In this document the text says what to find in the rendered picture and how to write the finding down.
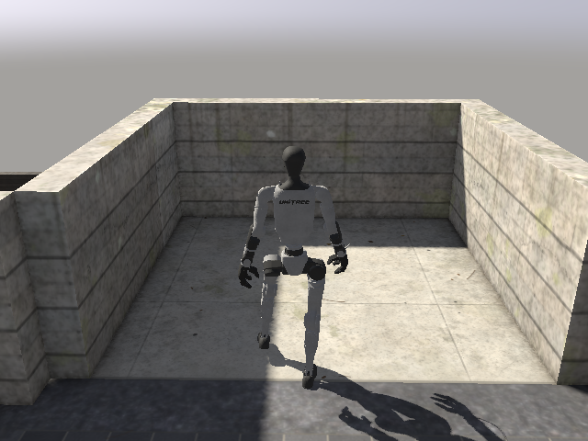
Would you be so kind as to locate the robot right hand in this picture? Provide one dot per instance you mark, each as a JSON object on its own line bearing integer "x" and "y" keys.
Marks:
{"x": 337, "y": 260}

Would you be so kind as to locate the robot left hand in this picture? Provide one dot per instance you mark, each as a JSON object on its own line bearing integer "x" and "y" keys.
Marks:
{"x": 242, "y": 275}

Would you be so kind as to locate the left robot foot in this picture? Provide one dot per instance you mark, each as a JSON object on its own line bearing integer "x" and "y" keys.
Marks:
{"x": 263, "y": 342}

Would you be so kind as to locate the left robot upper arm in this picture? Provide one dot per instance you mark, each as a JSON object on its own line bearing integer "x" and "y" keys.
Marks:
{"x": 264, "y": 195}

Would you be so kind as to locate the robot foot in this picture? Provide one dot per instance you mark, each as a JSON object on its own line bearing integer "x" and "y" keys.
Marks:
{"x": 307, "y": 381}
{"x": 263, "y": 342}

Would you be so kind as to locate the right robot forearm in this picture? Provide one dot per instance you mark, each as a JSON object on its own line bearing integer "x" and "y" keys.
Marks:
{"x": 337, "y": 242}

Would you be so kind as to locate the left robot forearm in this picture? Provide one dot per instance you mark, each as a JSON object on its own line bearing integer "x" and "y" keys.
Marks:
{"x": 250, "y": 248}

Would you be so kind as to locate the right robot foot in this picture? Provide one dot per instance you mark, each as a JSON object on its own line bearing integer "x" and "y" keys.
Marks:
{"x": 307, "y": 381}

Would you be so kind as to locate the right robot upper arm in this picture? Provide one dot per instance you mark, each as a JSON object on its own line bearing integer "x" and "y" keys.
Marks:
{"x": 327, "y": 207}

